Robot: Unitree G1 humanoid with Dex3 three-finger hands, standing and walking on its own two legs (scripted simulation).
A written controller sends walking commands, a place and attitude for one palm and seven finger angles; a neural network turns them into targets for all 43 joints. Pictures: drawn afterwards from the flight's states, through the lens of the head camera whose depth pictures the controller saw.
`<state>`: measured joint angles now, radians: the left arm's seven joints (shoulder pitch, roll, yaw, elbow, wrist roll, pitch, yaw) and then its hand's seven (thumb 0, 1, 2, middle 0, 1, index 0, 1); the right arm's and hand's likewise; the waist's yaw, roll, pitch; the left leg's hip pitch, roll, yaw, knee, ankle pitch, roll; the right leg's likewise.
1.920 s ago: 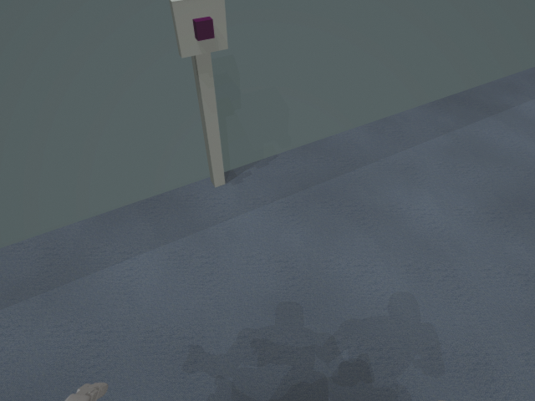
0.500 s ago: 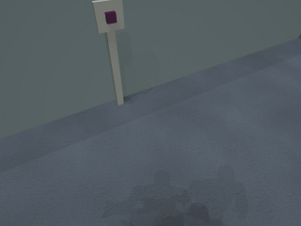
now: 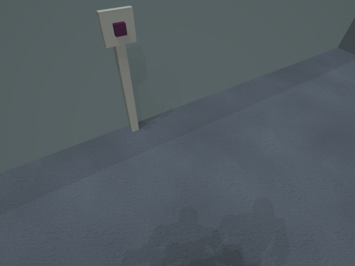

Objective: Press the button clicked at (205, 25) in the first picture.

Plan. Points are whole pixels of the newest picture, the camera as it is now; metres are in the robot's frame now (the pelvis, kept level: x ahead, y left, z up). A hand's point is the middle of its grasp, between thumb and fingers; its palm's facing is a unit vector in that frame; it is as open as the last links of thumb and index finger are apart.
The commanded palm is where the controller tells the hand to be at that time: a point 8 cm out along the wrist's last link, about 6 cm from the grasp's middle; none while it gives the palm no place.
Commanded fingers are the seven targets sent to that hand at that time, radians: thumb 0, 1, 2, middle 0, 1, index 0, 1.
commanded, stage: walk to a spot facing it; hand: left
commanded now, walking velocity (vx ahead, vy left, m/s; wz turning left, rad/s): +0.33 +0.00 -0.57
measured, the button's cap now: (119, 29) +1.20 +0.40 +0.04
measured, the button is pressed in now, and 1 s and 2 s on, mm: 0 0 0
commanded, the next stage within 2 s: turn to face it in 1.56 s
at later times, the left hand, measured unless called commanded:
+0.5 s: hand out of the picture +0.10 +0.12 -0.16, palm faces -0.12 -0.98 -0.17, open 7.4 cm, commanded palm none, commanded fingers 0.00 0.90 0.90 -0.20 -0.30 -0.20 -0.30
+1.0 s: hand (145, 165) +0.49 +0.16 -0.18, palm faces -0.30 -0.94 -0.16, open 7.4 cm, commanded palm none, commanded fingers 0.00 0.90 0.90 -0.20 -0.30 -0.20 -0.30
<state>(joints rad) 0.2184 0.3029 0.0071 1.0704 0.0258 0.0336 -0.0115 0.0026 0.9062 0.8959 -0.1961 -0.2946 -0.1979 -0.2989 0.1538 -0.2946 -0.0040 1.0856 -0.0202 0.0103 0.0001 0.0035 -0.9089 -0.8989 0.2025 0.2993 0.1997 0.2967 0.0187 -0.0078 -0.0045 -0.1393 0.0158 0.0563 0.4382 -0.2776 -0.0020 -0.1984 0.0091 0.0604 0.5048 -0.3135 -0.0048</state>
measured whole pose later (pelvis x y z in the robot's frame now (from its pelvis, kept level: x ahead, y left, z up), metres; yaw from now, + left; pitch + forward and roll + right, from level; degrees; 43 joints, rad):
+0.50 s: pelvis +0.14 -0.05 +0.00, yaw -12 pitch +0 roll +0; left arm 0.47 0.11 0.02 1.10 0.03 -0.07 0.01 0.00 0.90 0.90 -0.20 -0.30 -0.20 -0.30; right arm 0.16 -0.20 -0.06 1.01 -0.02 -0.01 0.02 0.01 -0.91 -0.90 0.20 0.30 0.20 0.30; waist 0.03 0.02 0.02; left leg -0.65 0.12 0.05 1.03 -0.14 -0.05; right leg -0.01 0.06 0.02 0.31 -0.29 -0.06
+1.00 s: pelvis +0.38 +0.00 +0.00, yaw -23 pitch -1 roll -1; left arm 0.25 0.20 0.10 1.02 0.04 0.01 -0.01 0.00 0.91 0.90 -0.19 -0.29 -0.19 -0.30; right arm 0.34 -0.16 -0.05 1.07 -0.01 -0.08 -0.03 -0.01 -0.94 -0.90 0.20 0.30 0.20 0.30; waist 0.02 -0.05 0.01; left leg -0.12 -0.01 0.28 0.37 -0.25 0.11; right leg -0.63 -0.09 0.00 1.21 -0.12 0.00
